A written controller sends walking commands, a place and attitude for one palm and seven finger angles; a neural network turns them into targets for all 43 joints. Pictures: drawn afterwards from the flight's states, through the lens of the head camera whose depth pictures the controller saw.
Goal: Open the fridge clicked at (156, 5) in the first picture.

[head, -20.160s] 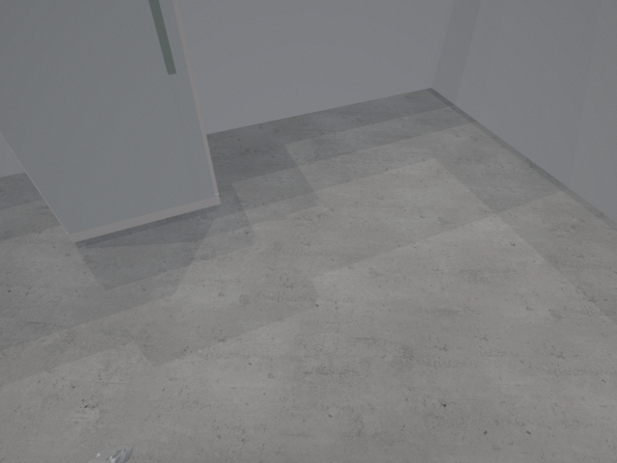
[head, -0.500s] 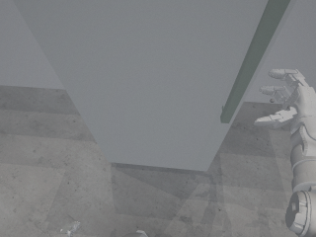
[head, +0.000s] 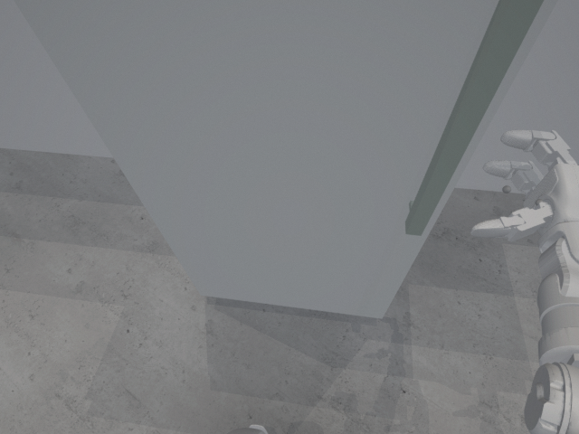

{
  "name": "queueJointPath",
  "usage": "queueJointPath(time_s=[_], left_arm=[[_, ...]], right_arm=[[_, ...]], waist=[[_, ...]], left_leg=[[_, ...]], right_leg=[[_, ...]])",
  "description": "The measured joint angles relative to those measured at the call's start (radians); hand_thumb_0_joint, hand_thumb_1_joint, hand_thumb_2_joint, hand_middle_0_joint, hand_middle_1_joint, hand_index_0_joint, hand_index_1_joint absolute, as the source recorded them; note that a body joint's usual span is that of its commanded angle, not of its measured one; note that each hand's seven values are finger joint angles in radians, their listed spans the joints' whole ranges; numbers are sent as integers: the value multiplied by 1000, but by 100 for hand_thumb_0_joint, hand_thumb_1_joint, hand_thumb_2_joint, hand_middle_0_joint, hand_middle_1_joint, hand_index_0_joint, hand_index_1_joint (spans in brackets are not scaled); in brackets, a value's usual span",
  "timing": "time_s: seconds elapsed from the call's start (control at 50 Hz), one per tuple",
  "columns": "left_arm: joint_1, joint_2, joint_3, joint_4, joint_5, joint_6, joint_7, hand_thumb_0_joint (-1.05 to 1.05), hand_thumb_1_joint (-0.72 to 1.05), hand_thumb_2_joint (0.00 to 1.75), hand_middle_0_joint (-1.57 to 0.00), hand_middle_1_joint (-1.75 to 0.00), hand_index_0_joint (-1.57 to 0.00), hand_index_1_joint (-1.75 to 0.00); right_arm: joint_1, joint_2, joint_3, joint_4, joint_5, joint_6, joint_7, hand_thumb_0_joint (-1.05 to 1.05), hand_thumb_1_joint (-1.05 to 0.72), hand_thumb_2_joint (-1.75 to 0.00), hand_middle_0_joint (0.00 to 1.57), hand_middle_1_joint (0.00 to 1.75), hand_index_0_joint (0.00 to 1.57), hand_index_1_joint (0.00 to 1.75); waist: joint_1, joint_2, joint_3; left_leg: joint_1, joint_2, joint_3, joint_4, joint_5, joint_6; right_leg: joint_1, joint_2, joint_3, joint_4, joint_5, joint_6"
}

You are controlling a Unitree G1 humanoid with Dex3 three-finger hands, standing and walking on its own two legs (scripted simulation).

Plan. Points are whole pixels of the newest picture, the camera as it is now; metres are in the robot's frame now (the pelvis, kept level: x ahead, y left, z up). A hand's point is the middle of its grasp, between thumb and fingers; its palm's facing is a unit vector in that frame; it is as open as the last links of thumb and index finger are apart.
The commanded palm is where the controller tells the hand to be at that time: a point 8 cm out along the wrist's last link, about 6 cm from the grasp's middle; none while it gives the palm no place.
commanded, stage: move the hooked fingers beside the handle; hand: right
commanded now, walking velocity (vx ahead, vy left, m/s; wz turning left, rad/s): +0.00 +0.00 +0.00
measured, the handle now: (452, 129) +0.49 -0.15 +0.15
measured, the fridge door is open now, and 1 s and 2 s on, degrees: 0 0 0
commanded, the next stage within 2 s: feel for the door with the fingertips in 0.48 s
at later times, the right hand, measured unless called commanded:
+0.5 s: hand (507, 193) +0.43 -0.22 +0.11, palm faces +0.02 +1.00 +0.00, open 14.0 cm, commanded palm +0.40 -0.26 +0.11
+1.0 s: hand (472, 189) +0.43 -0.18 +0.10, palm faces +0.01 +1.00 +0.03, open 14.0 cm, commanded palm +0.40 -0.23 +0.11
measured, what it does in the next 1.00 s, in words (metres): stands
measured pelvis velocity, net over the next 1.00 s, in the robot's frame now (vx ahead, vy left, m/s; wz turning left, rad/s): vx -0.01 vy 0.00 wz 0.00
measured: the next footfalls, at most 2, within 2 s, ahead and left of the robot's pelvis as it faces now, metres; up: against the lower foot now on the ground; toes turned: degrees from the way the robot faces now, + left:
none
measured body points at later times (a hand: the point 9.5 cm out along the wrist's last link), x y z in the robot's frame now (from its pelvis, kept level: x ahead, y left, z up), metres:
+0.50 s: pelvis -0.01 -0.01 +0.00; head +0.04 -0.02 +0.45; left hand +0.07 +0.25 -0.11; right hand +0.42 -0.27 +0.11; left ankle +0.01 +0.10 -0.71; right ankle -0.03 -0.06 -0.71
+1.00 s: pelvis -0.01 +0.00 +0.00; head +0.04 -0.01 +0.44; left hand +0.04 +0.26 -0.11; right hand +0.43 -0.24 +0.10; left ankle +0.01 +0.10 -0.71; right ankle -0.03 -0.06 -0.71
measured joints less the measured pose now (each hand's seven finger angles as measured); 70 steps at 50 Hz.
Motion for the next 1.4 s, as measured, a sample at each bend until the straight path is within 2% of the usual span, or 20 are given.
queueJointPath(time_s=[0.1, 0.2, 0.32, 0.4, 0.52, 0.6, 0.72, 0.88, 1.0, 1.1, 1.2, 1.4], left_arm=[[-15, 0, 6, 14, -1, 0, -4, 0, 91, 90, -20, -30, -20, -30], [-48, -3, 4, -4, 2, 0, -11, 0, 91, 90, -20, -30, -20, -30], [-72, -14, 0, -20, 11, -6, -19, 0, 91, 90, -20, -30, -20, -30], [-68, -18, -5, -13, 9, -4, -19, 0, 91, 90, -20, -30, -20, -30], [-57, -10, -11, -6, 0, 3, -10, 0, 91, 90, -20, -30, -20, -30], [-55, -4, -13, -6, 2, -2, -4, 0, 91, 90, -20, -30, -20, -30], [-45, 3, -5, 11, 4, -17, -2, 0, 91, 90, -20, -30, -20, -30], [-42, 6, -4, 14, 4, -24, -6, 0, 91, 90, -20, -30, -20, -30], [-32, -7, -4, 2, 10, -26, -20, 0, 91, 90, -20, -30, -20, -30], [-33, -14, -7, 3, 9, -21, -23, 0, 91, 90, -20, -30, -20, -30], [-42, -14, -9, 7, 8, -20, -17, 0, 91, 90, -20, -30, -20, -30], [-37, 1, -1, 27, 9, -25, -14, 0, 91, 90, -20, -30, -20, -30]], right_arm=[[2, 39, 39, -26, 17, 24, 0, -1, 50, -30, 30, 120, 29, 120], [-9, 63, 65, -9, -1, 59, -31, -1, 50, -30, 30, 120, 30, 120], [11, 85, 50, -54, -22, 27, -75, -1, 50, -30, 30, 120, 30, 120], [13, 74, 46, -63, -21, 15, -73, -1, 50, -30, 30, 120, 30, 120], [-26, 45, 63, 18, -6, 54, -39, -1, 50, -30, 30, 120, 30, 120], [-27, 40, 47, 29, -2, 44, -32, -1, 50, -30, 30, 120, 30, 120], [-42, 49, 63, 20, -8, -10, -42, -1, 51, -30, 30, 120, 29, 120], [-82, 68, 72, 67, -11, 19, -65, -1, 51, -30, 30, 120, 30, 120], [-41, 94, 60, 13, -22, -2, -101, -1, 50, -30, 30, 120, 30, 120], [-40, 91, 59, 14, -38, 1, -114, -1, 50, -30, 31, 120, 30, 120], [-72, 66, 51, 55, -36, 9, -108, -1, 50, -30, 31, 120, 30, 120], [-125, 54, 68, 116, -28, -18, -80, -1, 50, -30, 32, 122, 32, 123]], waist=[[-12, -5, -17], [-13, -5, -16], [-17, 2, -6], [-20, 2, -10], [-21, -2, -7], [-17, 6, 5], [-11, 12, 12], [5, 6, 5], [3, 7, -1], [3, 6, -1], [5, 5, 6], [-3, 4, 9]], left_leg=[[19, 8, 5, -8, -5, -8], [17, 15, 4, 1, -8, -13], [11, 17, -3, 12, -7, -14], [23, 14, 0, 8, -6, -12], [25, 16, 10, 10, -2, -8], [13, 15, 10, 16, 3, -5], [1, 14, 18, 26, 4, 0], [-12, 13, 13, 34, 3, 2], [-14, 6, -1, 33, 2, 4], [-6, 3, 3, 32, -1, 7], [-4, 2, 9, 29, -1, 10], [-18, 8, 23, 34, -6, 11]], right_leg=[[15, 8, 7, -6, -3, -6], [15, 16, 6, -3, -2, -11], [14, 17, -2, 1, 0, -10], [24, 14, 1, 2, 0, -9], [21, 16, 11, 8, 5, -8], [10, 14, 9, 12, 10, -7], [-7, 12, 16, 29, 10, -2], [-15, 10, 10, 31, 10, -1], [-8, 5, -2, 22, 8, 1], [-3, 2, 2, 23, 4, 5], [-3, 1, 8, 23, 5, 7], [-23, 6, 23, 32, 4, 9]])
